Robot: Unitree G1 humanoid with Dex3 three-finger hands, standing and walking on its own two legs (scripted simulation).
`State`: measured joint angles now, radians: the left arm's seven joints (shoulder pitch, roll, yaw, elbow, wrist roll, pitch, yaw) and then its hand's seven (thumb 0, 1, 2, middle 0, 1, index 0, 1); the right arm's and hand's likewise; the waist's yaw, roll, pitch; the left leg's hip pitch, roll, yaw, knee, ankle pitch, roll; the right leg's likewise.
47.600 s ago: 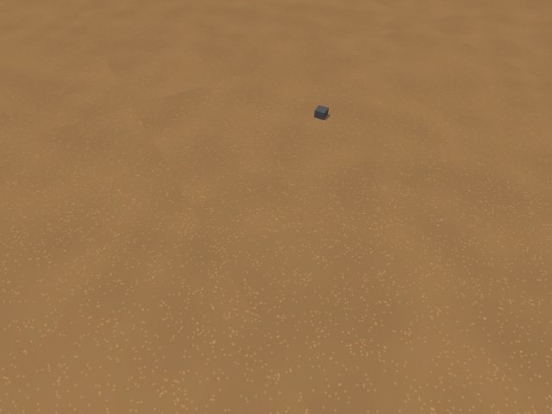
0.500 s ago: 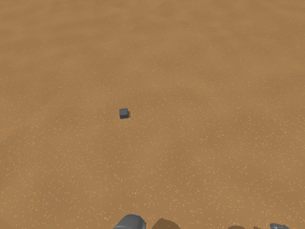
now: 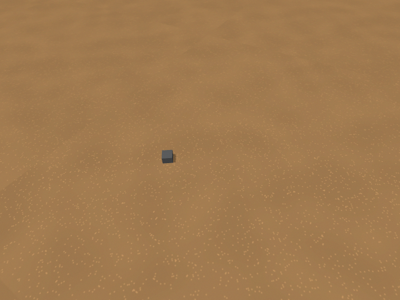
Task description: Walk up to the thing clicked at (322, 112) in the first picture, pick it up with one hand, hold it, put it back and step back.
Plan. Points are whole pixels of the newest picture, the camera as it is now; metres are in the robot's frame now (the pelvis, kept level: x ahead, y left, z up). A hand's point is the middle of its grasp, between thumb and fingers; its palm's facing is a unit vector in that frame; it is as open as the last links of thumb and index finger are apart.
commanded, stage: step back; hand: left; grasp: from above
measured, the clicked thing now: (167, 156) +1.06 +0.26 -0.74
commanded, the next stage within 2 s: stand in 0.50 s
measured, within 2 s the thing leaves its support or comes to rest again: neither
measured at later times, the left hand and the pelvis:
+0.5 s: hand out of the picture +0.12 +0.31 -0.15, palm faces +0.03 -0.93 -0.36, open 7.4 cm; pelvis +0.04 +0.04 +0.00, yaw +1 degrees
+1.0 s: hand out of the picture +0.12 +0.28 -0.14, palm faces -0.02 -0.94 -0.34, open 7.4 cm; pelvis +0.04 +0.03 +0.02, yaw +0 degrees
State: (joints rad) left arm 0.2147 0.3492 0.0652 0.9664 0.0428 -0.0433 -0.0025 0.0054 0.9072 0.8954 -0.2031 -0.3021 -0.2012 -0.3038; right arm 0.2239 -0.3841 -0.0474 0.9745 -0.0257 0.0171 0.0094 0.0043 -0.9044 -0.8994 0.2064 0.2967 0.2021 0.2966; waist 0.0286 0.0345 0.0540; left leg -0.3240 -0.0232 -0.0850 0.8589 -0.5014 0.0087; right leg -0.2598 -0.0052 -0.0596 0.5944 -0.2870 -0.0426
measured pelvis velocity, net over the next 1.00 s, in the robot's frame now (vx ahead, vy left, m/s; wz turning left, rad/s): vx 0.04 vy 0.03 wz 0.00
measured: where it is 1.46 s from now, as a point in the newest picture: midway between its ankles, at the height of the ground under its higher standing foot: outside the picture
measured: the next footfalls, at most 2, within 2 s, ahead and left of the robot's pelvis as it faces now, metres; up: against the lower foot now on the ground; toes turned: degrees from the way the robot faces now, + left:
left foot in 0.20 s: +0.10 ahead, +0.17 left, +0.00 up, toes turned +2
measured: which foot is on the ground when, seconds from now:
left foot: up 0.00-0.18, down 0.20-1.00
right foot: down 0.00-1.00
